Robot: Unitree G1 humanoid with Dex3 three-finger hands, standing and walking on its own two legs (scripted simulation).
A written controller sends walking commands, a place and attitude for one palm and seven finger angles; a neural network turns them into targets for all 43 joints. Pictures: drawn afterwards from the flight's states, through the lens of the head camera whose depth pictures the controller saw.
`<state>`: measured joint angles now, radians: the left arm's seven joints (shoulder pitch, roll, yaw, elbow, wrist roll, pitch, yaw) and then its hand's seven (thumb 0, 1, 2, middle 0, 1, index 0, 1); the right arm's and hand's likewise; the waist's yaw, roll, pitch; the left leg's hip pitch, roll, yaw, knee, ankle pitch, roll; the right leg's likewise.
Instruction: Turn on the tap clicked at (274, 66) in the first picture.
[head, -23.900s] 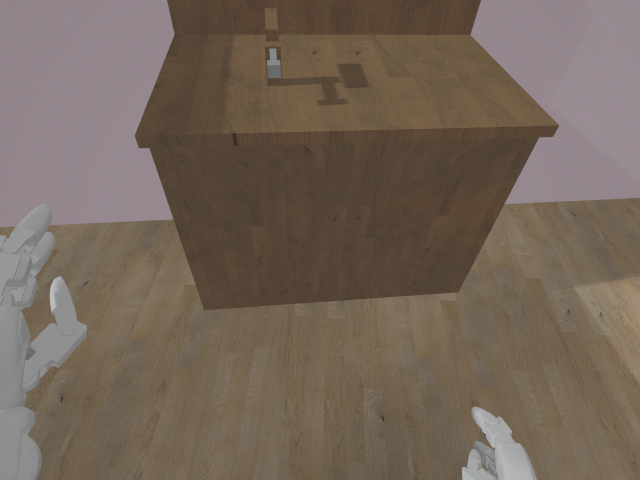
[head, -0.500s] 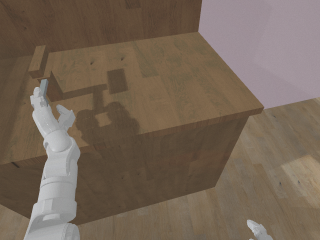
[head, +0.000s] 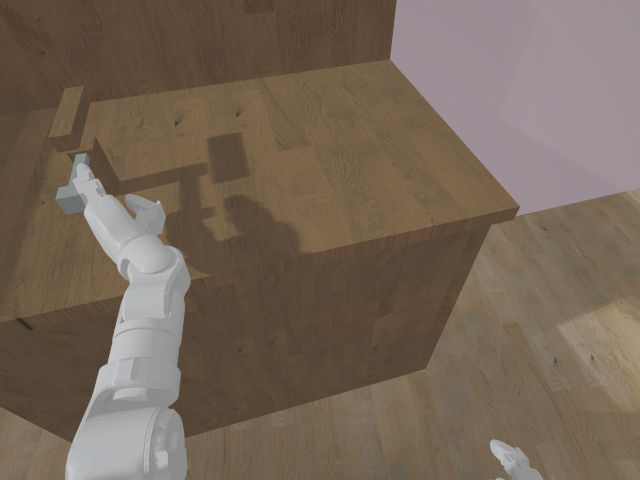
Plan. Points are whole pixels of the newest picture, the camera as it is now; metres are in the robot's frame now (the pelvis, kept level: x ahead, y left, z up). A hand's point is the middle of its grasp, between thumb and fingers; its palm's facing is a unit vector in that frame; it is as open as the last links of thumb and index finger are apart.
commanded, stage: push the lever round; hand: left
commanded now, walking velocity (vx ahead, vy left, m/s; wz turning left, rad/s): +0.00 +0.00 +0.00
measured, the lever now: (73, 199) +0.43 +0.36 +0.13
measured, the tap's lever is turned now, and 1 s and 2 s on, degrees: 0 0 0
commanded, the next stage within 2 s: lift the hand up off the lever in 1.18 s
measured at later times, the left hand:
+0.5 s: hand (180, 195) +0.45 +0.22 +0.12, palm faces +0.80 -0.59 -0.10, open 7.8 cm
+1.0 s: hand (184, 184) +0.47 +0.22 +0.12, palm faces +0.82 -0.55 -0.12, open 7.8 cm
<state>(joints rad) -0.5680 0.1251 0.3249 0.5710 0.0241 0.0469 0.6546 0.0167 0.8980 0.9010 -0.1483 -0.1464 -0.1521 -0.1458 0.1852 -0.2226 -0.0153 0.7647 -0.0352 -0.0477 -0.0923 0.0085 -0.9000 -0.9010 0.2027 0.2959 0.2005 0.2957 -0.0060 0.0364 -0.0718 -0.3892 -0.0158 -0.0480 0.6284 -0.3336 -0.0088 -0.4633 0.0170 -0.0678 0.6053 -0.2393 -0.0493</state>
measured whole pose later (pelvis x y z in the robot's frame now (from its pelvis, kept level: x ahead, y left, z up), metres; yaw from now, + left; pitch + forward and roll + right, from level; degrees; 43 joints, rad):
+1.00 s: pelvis +0.00 -0.01 -0.01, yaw +0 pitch +10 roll +0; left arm -0.85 0.16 0.45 0.88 0.12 0.03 0.85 0.02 0.90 0.90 -0.15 -0.15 -0.15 -0.15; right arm 0.26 -0.22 -0.05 0.81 -0.09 -0.04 -0.02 0.01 -0.90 -0.90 0.20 0.30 0.20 0.30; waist -0.07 0.03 -0.11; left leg -0.51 0.00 -0.05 0.69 -0.36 -0.02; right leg -0.59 0.03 -0.07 0.66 -0.26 -0.06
